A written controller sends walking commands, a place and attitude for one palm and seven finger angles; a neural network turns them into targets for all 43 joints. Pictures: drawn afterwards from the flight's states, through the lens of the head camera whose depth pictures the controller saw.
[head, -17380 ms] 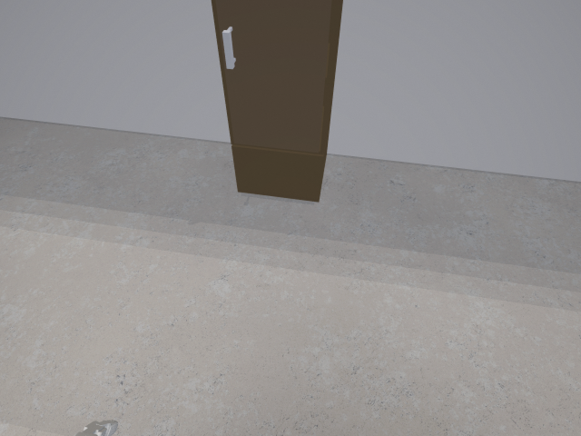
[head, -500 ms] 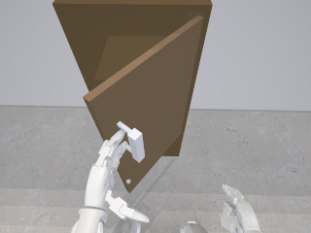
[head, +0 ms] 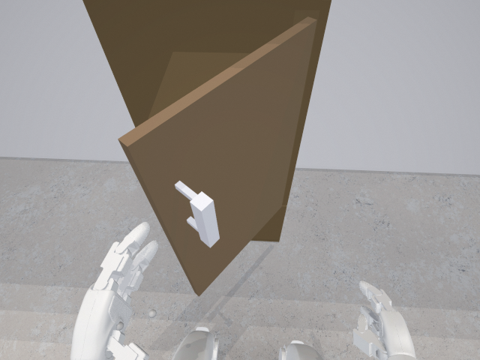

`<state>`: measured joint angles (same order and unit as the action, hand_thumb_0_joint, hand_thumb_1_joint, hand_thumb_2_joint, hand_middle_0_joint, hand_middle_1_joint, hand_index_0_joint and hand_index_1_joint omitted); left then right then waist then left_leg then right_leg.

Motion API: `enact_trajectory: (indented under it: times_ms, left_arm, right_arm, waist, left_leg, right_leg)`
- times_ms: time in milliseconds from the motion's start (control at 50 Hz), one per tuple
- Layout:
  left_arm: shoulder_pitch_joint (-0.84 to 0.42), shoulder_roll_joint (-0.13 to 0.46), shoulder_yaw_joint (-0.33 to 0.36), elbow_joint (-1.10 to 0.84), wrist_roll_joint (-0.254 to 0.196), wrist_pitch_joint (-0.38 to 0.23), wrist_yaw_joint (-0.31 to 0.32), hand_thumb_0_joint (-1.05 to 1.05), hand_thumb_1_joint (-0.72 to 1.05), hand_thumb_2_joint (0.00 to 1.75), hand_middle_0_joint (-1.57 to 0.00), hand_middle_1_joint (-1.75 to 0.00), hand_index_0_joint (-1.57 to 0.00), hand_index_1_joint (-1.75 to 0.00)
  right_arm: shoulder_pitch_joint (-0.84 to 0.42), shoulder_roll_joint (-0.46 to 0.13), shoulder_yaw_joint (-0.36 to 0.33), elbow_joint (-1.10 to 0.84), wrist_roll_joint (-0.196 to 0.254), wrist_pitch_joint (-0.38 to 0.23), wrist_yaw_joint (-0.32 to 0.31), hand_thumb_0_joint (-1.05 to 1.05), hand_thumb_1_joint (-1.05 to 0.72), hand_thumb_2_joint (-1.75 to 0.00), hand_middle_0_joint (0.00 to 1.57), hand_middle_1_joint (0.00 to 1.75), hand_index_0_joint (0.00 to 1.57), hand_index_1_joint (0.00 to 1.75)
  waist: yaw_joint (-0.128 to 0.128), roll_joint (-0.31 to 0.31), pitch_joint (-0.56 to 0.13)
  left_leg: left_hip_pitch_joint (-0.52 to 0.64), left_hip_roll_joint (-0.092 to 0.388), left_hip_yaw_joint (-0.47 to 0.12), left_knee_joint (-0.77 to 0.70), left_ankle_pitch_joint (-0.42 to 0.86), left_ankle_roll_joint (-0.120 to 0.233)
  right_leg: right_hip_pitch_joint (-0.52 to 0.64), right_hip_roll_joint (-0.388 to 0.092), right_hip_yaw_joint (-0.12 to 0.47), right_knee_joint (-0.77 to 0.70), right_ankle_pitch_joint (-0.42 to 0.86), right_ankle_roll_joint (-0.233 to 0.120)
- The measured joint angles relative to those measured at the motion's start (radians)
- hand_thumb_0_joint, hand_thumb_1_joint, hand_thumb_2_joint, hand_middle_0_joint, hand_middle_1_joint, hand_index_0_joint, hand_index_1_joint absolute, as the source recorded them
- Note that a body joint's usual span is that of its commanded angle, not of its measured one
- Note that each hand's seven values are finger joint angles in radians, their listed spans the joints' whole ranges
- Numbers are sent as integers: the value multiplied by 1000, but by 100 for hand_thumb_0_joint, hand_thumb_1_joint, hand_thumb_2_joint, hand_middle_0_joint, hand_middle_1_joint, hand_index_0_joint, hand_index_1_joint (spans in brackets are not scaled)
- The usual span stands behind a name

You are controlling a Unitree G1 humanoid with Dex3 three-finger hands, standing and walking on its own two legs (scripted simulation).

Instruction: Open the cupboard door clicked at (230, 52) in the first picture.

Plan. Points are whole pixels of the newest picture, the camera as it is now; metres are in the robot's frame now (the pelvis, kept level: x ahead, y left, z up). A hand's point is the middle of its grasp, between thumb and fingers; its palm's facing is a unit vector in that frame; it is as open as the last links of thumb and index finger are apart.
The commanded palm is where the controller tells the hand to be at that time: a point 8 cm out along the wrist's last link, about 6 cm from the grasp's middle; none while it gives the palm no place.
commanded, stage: draw the hand back to the body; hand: left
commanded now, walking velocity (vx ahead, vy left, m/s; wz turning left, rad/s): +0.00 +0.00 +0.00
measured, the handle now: (196, 214) +0.33 +0.09 +0.07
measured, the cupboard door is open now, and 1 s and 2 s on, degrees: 52 52 52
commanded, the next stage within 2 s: step back with the hand held close in 1.60 s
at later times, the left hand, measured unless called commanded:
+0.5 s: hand (98, 295) +0.18 +0.17 +0.14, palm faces -0.02 -1.00 -0.07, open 16.3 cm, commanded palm +0.15 +0.24 +0.16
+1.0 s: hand out of the picture +0.21 +0.25 +0.22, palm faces +0.33 -0.85 -0.40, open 11.7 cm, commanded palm +0.17 +0.30 +0.24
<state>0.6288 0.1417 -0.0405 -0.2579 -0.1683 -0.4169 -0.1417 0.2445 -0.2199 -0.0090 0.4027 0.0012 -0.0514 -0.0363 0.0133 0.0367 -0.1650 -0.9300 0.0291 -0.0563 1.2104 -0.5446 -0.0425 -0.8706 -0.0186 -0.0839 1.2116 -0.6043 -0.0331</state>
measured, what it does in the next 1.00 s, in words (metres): rises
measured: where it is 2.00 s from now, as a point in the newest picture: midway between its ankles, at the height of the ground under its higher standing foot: outside the picture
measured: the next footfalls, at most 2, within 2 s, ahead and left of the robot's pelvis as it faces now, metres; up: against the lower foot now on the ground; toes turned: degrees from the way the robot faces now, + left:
none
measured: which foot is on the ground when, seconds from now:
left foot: down 0.00-1.00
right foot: down 0.00-1.00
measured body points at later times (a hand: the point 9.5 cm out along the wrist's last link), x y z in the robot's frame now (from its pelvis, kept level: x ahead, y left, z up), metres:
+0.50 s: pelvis +0.01 +0.02 +0.04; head +0.02 +0.01 +0.49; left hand +0.18 +0.23 +0.15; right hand +0.18 -0.21 -0.03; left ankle +0.03 +0.14 -0.64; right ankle +0.00 -0.10 -0.64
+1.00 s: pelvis +0.03 +0.03 +0.09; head +0.01 +0.01 +0.54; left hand +0.19 +0.30 +0.24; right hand +0.22 -0.18 +0.02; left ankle +0.03 +0.14 -0.64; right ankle +0.00 -0.10 -0.64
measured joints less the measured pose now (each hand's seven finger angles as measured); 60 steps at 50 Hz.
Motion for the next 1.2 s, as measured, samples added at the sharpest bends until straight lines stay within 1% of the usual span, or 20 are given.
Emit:
enact_trajectory:
  times_ms: [60, 140, 240, 360, 460, 540, 580, 600, 640, 680, 740, 840, 980, 1080, 1200]
  left_arm:
    - [-15, 1, -7, -2, -2, 5, -10, -2, -50, 30, -15, -30, -16, -30]
    - [-41, 25, 0, -32, 1, 53, -1, -2, -50, 30, -15, -30, -16, -30]
    - [-33, 44, 46, -76, -22, 110, 18, -2, -50, 30, -16, -30, -16, -30]
    - [-4, 54, 76, -95, -46, 148, 0, -2, -50, 30, -15, -30, -16, -30]
    - [13, 73, 92, -119, -59, 168, -14, -2, -50, 30, -15, -30, -16, -30]
    - [12, 88, 125, -140, -75, 188, -22, -2, -47, 31, -16, -30, -16, -30]
    - [9, 123, 128, -168, -5, 238, 40, -2, -44, 32, -16, -30, -16, -30]
    - [13, 136, 128, -183, 27, 268, 79, -2, -42, 33, -16, -30, -16, -30]
    - [29, 150, 129, -206, 74, 322, 144, -2, -37, 35, -16, -30, -16, -30]
    - [41, 155, 130, -217, 104, 360, 188, -2, -31, 38, -16, -30, -17, -30]
    - [39, 160, 131, -217, 128, 393, 230, -1, -22, 41, -17, -30, -17, -30]
    - [8, 166, 160, -206, 141, 405, 261, -1, -6, 48, -17, -30, -18, -30]
    - [-45, 174, 227, -194, 138, 392, 265, -1, 18, 59, -18, -30, -19, -30]
    - [-82, 187, 282, -183, 130, 382, 261, 0, 35, 66, -19, -30, -19, -30]
    - [-129, 203, 351, -175, 120, 369, 260, 0, 56, 75, -20, -30, -20, -30]
  right_arm:
    - [-3, -1, 2, -3, 2, -4, -5, 1, -90, -90, 20, 29, 20, 30]
    - [1, 6, 6, -7, 9, 4, -13, 1, -90, -90, 20, 29, 20, 30]
    - [23, 18, 22, -7, 23, 14, -22, 1, -90, -90, 20, 29, 20, 30]
    - [50, 8, 36, -5, 30, -4, -29, 1, -90, -90, 21, 30, 20, 30]
    - [56, -3, 33, 0, 34, -24, -31, 1, -90, -90, 21, 30, 20, 30]
    - [52, -7, 33, 10, 39, -37, -34, 1, -90, -90, 20, 30, 20, 30]
    - [53, -4, 37, 19, 35, -33, -52, 1, -90, -90, 20, 30, 20, 30]
    - [51, -2, 40, 24, 32, -28, -61, 1, -90, -90, 20, 30, 20, 30]
    - [45, 2, 46, 32, 28, -22, -73, 1, -90, -90, 20, 30, 20, 30]
    - [40, 5, 52, 41, 25, -20, -81, 1, -90, -90, 20, 30, 20, 30]
    - [35, 4, 64, 56, 20, -25, -87, 1, -90, -90, 20, 30, 20, 30]
    - [21, 4, 80, 95, 13, -44, -87, 1, -90, -90, 20, 30, 20, 30]
    - [-7, 6, 85, 149, 2, -66, -76, 1, -90, -90, 21, 30, 20, 30]
    - [-27, 3, 77, 179, -5, -69, -69, 1, -90, -90, 21, 30, 20, 30]
    - [-44, -5, 61, 206, -9, -62, -63, 1, -90, -90, 21, 30, 20, 30]
  waist:
    - [2, 2, 1]
    - [5, 4, 10]
    - [-3, 14, 14]
    - [-11, 19, 14]
    - [-9, 16, 19]
    - [-4, 13, 22]
    - [11, 6, 22]
    - [13, 6, 24]
    - [14, 10, 29]
    - [16, 14, 37]
    - [21, 20, 53]
    - [34, 22, 83]
    - [47, 19, 122]
    - [53, 18, 144]
    - [60, 18, 163]
  left_leg:
    - [-11, 0, -1, 13, -1, 1]
    - [7, 4, 1, 8, 3, 2]
    - [83, 6, 5, -55, 24, 8]
    - [167, 4, 9, -134, 50, 17]
    - [218, 2, 13, -174, 60, 23]
    - [252, 2, 13, -197, 64, 26]
    - [285, 3, 21, -224, 70, 26]
    - [306, 2, 24, -243, 76, 25]
    - [352, 0, 30, -286, 90, 30]
    - [397, -4, 36, -331, 105, 35]
    - [463, -10, 42, -395, 129, 40]
    - [567, -20, 49, -495, 166, 45]
    - [690, -26, 58, -619, 213, 46]
    - [754, -24, 63, -689, 242, 44]
    - [804, -19, 66, -746, 266, 39]
  right_leg:
    - [-10, 0, 0, 10, 0, 1]
    - [8, 4, 2, 1, 8, 2]
    - [86, 7, 4, -70, 35, 8]
    - [174, 7, 7, -160, 70, 17]
    - [227, 6, 9, -206, 85, 23]
    - [265, 7, 8, -238, 93, 26]
    - [293, 7, 16, -262, 100, 27]
    - [314, 7, 18, -281, 107, 30]
    - [358, 5, 23, -324, 123, 33]
    - [401, 2, 28, -369, 140, 36]
    - [466, -3, 31, -432, 164, 41]
    - [566, -12, 36, -526, 199, 47]
    - [683, -16, 42, -643, 246, 49]
    - [743, -13, 46, -710, 275, 47]
    - [790, -6, 47, -766, 300, 43]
